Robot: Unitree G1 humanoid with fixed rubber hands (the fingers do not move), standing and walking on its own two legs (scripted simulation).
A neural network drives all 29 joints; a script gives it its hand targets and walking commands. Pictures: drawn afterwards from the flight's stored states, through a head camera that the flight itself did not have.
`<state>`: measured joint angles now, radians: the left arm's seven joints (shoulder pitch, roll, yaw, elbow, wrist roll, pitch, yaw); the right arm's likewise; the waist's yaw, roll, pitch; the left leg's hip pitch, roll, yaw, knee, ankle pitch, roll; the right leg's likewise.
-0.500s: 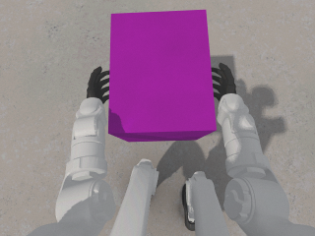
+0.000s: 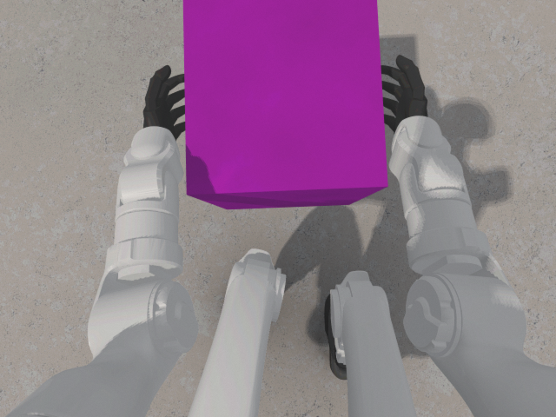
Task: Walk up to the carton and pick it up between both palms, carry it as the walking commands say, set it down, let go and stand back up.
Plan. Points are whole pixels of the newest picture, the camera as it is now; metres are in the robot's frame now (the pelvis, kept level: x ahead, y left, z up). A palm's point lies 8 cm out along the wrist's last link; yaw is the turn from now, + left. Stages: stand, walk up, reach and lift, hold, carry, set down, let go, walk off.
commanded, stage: set down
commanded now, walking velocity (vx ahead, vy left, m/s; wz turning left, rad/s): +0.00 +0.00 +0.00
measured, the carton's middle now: (283, 106) +0.53 +0.10 -0.18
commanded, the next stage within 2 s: none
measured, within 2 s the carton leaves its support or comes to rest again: rests again in 1.72 s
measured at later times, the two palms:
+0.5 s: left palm (180, 132) +0.47 +0.26 -0.19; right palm (385, 123) +0.53 -0.06 -0.18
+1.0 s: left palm (195, 133) +0.49 +0.26 -0.27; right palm (372, 129) +0.55 -0.06 -0.27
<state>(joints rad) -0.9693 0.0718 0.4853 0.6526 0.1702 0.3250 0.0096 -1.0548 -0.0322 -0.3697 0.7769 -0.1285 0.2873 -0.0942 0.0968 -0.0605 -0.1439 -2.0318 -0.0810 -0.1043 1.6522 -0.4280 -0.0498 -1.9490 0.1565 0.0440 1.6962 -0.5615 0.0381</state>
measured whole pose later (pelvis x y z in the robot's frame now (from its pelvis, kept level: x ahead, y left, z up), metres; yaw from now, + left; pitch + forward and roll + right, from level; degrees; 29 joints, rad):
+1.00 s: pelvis -0.01 +0.00 -0.11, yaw -2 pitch +44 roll -2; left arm -1.29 0.23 0.45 0.83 0.08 0.28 0.04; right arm -1.42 -0.19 -0.21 0.98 -0.01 0.25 -0.16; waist 0.13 -0.04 0.19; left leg -2.29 -0.06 -0.06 2.03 -0.50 -0.04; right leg -2.21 0.21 0.04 2.08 -0.64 0.08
